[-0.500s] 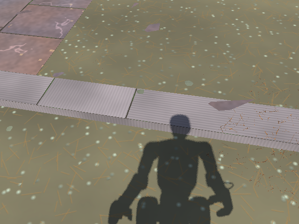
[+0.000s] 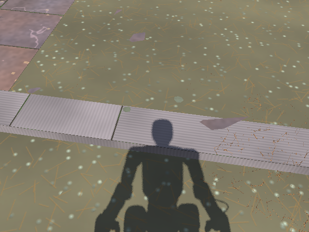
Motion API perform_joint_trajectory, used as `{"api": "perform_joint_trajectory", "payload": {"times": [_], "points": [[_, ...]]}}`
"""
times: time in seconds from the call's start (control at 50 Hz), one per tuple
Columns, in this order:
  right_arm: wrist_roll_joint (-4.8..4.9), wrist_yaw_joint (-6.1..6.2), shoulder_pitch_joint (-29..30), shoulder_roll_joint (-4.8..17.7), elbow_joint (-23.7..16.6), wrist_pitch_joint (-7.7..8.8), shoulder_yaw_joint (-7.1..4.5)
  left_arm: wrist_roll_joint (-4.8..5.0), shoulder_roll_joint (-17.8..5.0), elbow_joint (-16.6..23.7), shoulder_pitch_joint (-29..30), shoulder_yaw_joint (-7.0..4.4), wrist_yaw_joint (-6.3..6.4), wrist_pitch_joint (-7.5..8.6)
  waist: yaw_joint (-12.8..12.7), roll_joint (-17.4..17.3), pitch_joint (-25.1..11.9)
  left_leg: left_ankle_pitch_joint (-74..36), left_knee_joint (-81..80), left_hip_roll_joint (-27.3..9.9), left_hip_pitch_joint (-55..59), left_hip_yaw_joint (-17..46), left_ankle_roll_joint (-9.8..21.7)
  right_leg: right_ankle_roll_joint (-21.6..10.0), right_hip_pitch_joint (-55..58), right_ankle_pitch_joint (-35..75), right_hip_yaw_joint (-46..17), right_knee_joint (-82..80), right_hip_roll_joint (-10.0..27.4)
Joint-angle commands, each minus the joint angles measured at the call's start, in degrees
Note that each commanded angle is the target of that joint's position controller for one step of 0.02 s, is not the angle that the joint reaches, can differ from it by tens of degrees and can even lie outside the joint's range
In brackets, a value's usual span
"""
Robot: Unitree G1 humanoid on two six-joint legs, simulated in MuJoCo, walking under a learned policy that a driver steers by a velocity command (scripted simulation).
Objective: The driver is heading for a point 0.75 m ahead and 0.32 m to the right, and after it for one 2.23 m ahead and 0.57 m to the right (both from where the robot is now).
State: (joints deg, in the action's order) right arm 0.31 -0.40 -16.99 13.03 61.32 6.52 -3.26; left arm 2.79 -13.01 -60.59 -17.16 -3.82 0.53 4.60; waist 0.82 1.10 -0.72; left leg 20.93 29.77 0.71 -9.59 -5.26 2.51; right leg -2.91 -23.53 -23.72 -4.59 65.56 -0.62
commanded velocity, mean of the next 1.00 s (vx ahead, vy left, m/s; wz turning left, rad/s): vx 0.44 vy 0.00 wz -0.53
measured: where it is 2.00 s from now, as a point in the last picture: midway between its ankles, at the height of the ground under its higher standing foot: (221, 191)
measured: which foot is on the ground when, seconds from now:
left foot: down 0.00-0.36, up 0.38-0.84, down 0.86-1.00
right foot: up 0.00-0.32, down 0.34-0.88, up 0.90-1.00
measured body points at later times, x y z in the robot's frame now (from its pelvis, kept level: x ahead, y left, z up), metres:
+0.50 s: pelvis +0.24 -0.09 +0.00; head +0.27 -0.10 +0.45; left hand +0.42 +0.14 -0.12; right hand +0.26 -0.38 -0.12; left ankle +0.21 +0.09 -0.63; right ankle +0.28 -0.15 -0.73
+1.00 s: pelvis +0.52 -0.13 +0.00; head +0.55 -0.15 +0.45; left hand +0.74 +0.08 -0.12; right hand +0.54 -0.44 -0.09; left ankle +0.63 -0.07 -0.73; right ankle +0.38 -0.19 -0.64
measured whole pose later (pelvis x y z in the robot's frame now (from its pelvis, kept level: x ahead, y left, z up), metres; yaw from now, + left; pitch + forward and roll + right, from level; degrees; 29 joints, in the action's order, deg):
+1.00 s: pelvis +0.52 -0.13 +0.00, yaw -34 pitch +2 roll +1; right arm -1.1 0.1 -4.3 14.4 42.6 5.7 -2.7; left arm 1.2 -17.5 -43.7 -16.9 -4.3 1.4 0.6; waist -2.0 1.7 2.3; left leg 8.3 27.1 0.4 -21.2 -2.5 0.8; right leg 1.4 -27.2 -28.8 -4.9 70.5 -2.4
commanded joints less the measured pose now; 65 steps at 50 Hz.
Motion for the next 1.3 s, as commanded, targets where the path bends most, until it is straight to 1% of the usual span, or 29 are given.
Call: {"api": "perform_joint_trajectory", "payload": {"times": [0.02,0.12,0.22,0.28,0.32,0.34,0.36,0.38,0.4,0.42,0.44,0.48,0.52,0.58,0.68,0.8,0.84,0.86,0.88,0.9,0.92,0.94,0.96,1.0,1.04,1.16,1.24,1.28,1.3], "points": [[-0.42,-0.02,-4.74,3.58,-0.41,0.16,0.36,0.13,-3.55,5.32,6.87,-1.18,-0.47,0.69,1.34,-5.24,4.77,-26.14,-15.24,-17.52,15.46,15.12,5.68,-2.44,-24.55,7.96,-3.43,2.31,5.43],[-1.58,1.73,-4.23,6.71,-1.14,-0.64,0.12,-0.86,-0.15,9.83,13.99,-0.16,-1.81,-0.94,1.18,-4.01,7.52,-27.72,-21.31,-14.86,7.91,4.04,5.31,0.38,-21.0,17.72,2.11,-11.87,5.67],[-0.37,2.44,-7.29,8.58,-1.12,-1.09,-0.62,-1.17,-0.51,15.18,22.73,0.8,-3.5,-1.28,2.64,-4.35,8.82,-31.63,-21.92,-15.7,9.06,-3.48,4.61,-1.06,-15.33,22.71,8.44,-25.23,4.37],[0.11,2.6,-6.25,10.44,-2.02,-1.69,-1.29,-1.22,-3.13,16.9,21.57,-0.25,-4.44,-1.5,-0.59,-6.81,5.56,-56.94,-13.53,-16.96,13.86,-6.85,3.22,-4.22,-8.17,18.36,11.91,-27.32,0.7],[0.07,2.92,-4.18,12.32,-3.47,-2.56,-1.91,-1.09,-7.45,15.37,11.26,-2.4,-4.6,-1.94,-6.77,-9.13,-0.76,-70.01,1.77,-17.0,13.36,-7.63,2.1,-6.94,5.33,15.12,13.22,-28.02,-3.06],[0.14,2.89,-3.07,12.33,-4.4,-2.59,-1.84,-1.04,-10.96,13.14,2.19,-4.42,-3.91,-2.38,-11.47,-7.89,-5.19,-64.32,14.72,-14.9,6.42,-7.93,0.48,-9.12,19.55,16.65,10.88,-31.7,-4.01],[-1.38,2.43,-4.02,8.74,-6.01,-1.97,-0.87,-0.9,-15.4,11.67,-4.22,-5.74,-2.46,-3.05,-11.48,3.01,-10.04,-27.53,35.57,-10.1,-9.89,-7.69,-1.66,-12.77,35.37,12.71,-7.08,-33.13,6.85],[-0.29,1.29,-7.52,2.28,-9.32,0.39,1.02,-1.67,-18.05,13.81,-1.85,-5.32,-2.48,-2.38,-5.07,12.17,-18.01,11.79,53.68,2.16,-28.55,3.12,-3.39,-24.12,46.84,0.32,-43.98,-45.91,20.74],[1.91,0.48,0.9,7.71,-11.34,2.71,-0.35,-2.14,-13.59,13.27,-2.63,-4.05,-2.55,-1.65,-8.47,5.58,-15.31,9.14,56.34,-0.62,-34.73,12.01,-1.64,-20.8,44.42,-1.51,-42.89,-51.69,19.41],[3.01,0.33,3.95,8.92,-12.97,3.52,-0.68,-2.21,-11.05,13.48,0.44,-3.36,-2.47,-0.73,-6.77,4.18,-7.78,3.57,52.88,-3.27,-37.24,11.09,-0.11,-18.11,36.96,2.05,-33.53,-51.96,17.51],[2.15,0.91,3.68,8.9,-12.14,3.53,-0.93,-1.95,-9.19,14.7,5.42,-2.7,-2.81,0.07,-3.3,-2.25,-3.27,-0.59,47.51,-6.06,-33.63,10.88,-0.09,-15.99,26.92,9.1,-26.03,-52.41,14.51],[0.51,1.53,0.85,9.66,-11.5,1.72,-2.02,-2.62,-7.23,16.55,10.68,-1.87,-2.75,0.57,1.07,-2.15,-1.44,-3.64,40.29,-9.1,-25.12,11.33,-1.0,-13.76,14.7,16.18,-17.78,-53.6,10.49],[-0.53,1.79,1.89,8.48,-12.9,0.2,-2.18,-2.22,-8.27,16.44,9.41,-1.92,-2.16,0.77,1.83,-0.91,-0.42,-4.91,34.93,-9.42,-23.12,10.2,-2.84,-14.07,8.95,19.23,-14.9,-54.93,9.25],[-1.52,2.39,9.94,7.84,-16.29,-0.53,-2.11,-2.16,-10.73,16.01,4.98,-2.42,-0.74,0.7,-0.45,0.46,1.8,-14.63,23.23,-7.89,-26.42,8.87,-5.28,-13.28,6.53,20.02,-11.94,-55.82,7.18],[-0.74,1.28,20.22,6.02,-19.86,0.43,-1.17,-1.57,-10.89,15.23,-0.54,-2.4,0.19,-0.09,-4.65,3.05,2.01,-27.72,4.23,-3.45,-23.52,8.44,-5.25,-9.54,8.6,17.81,-11.06,-53.41,5.03],[0.1,-0.72,23.93,8.67,-22.77,2.21,-1.21,-1.54,-10.97,14.84,-4.13,-2.5,0.8,-1.33,-5.08,4.7,0.74,-19.95,-4.1,-0.58,-20.72,9.49,-3.53,-8.83,18.87,21.65,-19.15,-43.68,8.27],[-0.29,-0.34,16.33,10.79,-21.16,2.79,-2.11,-1.74,-10.44,16.01,-2.16,-2.31,0.94,-1.79,-0.66,6.79,-2.06,-18.68,-7.72,0.24,-9.89,7.9,-0.94,-6.68,18.63,31.56,-19.23,-36.65,5.85],[-1.75,0.13,8.39,13.49,-20.26,3.15,-2.96,-2.18,-8.44,17.61,-0.15,-1.53,0.77,-1.66,3.52,5.88,-8.94,-24.4,-5.39,-5.47,4.25,11.66,2.67,-4.05,13.72,33.79,-16.2,-24.68,2.51],[-3.42,0.82,-0.09,18.85,-19.66,2.74,-4.23,-2.04,-5.39,19.33,-4.85,-0.65,0.85,-1.28,3.71,-5.32,-19.6,-36.9,-1.88,-20.05,27.65,28.26,10.71,0.91,-3.27,17.06,-8.65,-4.69,-4.47],[-1.79,0.36,-1.91,16.38,-18.53,1.5,-3.87,-1.62,-6.95,19.91,-9.88,-0.3,0.71,-1.05,1.95,-19.55,-26.48,-37.95,-4.37,-28.77,35.32,44.67,16.7,2.75,-14.49,-14.35,-6.48,7.28,-6.26],[-0.92,0.44,1.5,11.06,-20.36,0.55,-2.4,-0.93,-12.61,18.95,-8.29,-1.75,0.75,-1.58,2.27,-11.91,-19.3,-34.89,-4.99,-27.04,28.48,39.08,14.48,3.72,-18.22,-12.21,-7.75,12.88,-1.98],[-1.0,0.79,4.77,8.54,-21.45,-0.42,-1.6,-1.03,-13.77,20.09,-3.07,-2.25,0.95,-2.37,2.44,-7.25,-12.14,-37.96,-5.48,-23.92,20.25,29.21,11.75,4.74,-19.03,-8.61,-4.56,13.61,-0.02],[-1.15,0.83,7.75,7.59,-21.29,-1.04,-1.12,-1.54,-13.1,20.95,-0.55,-2.44,1.15,-3.1,1.01,-4.16,-6.71,-41.77,-6.87,-20.61,11.61,22.58,10.42,5.44,-18.03,-6.12,-2.78,10.87,1.67],[-1.57,0.7,10.48,7.68,-20.68,-1.45,-1.0,-1.57,-9.81,21.65,-1.32,-2.35,1.21,-4.74,-1.92,-6.27,-2.27,-40.26,-10.93,-16.71,0.2,15.02,8.99,5.53,-12.76,-3.11,-0.6,5.39,4.14],[-1.61,0.82,11.4,9.83,-20.14,-1.47,-1.85,-1.42,-6.91,23.59,-0.52,-1.57,1.17,-5.5,-2.38,-8.67,-1.57,-42.05,-14.38,-16.53,-2.8,11.09,10.45,6.13,-11.6,0.47,1.37,-0.16,4.53],[-0.38,1.98,12.82,12.19,-19.58,-3.18,-2.74,-1.96,-7.27,26.9,5.09,-1.53,-0.45,-5.53,-1.3,-7.48,-5.05,-38.55,-15.02,-16.69,0.24,1.7,9.28,5.05,-5.58,15.62,3.71,-17.13,4.94],[0.94,1.08,9.24,13.77,-17.45,-3.86,-2.94,-2.44,-7.23,29.5,9.98,-1.53,-1.47,-5.54,0.21,-7.43,-3.92,-35.55,-11.43,-17.48,2.77,3.02,8.46,2.87,-1.61,11.59,4.67,-26.68,2.62],[1.96,0.63,10.08,13.19,-16.61,-3.97,-2.44,-2.8,-7.04,28.38,7.44,-1.59,-1.48,-5.08,-2.02,-6.96,-4.21,-32.43,-6.38,-16.0,2.58,3.34,6.21,0.76,5.51,16.95,5.76,-38.43,0.85],[1.73,0.12,7.43,10.53,-15.22,-3.64,-1.42,-3.28,-8.42,27.27,5.53,-1.93,-1.0,-4.75,-2.41,-4.46,-5.3,-29.3,-2.41,-13.14,-0.59,2.2,3.36,-0.72,14.13,26.65,4.48,-44.95,1.45]]}}
Velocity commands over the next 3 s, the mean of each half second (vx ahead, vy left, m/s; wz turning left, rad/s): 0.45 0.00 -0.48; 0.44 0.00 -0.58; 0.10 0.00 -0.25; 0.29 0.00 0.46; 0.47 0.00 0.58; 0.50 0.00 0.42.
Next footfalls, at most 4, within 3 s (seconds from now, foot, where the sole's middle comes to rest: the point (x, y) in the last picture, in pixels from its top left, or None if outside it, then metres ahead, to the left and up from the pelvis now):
0.34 right None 0.32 -0.16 -0.77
0.86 left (175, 201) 0.67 -0.09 -0.77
1.32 right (238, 221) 0.57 -0.36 -0.77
1.72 left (185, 200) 0.67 -0.14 -0.77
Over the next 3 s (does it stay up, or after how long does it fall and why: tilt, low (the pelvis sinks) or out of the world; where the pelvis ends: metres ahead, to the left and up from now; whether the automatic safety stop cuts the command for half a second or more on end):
stays up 1.25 -0.34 0.05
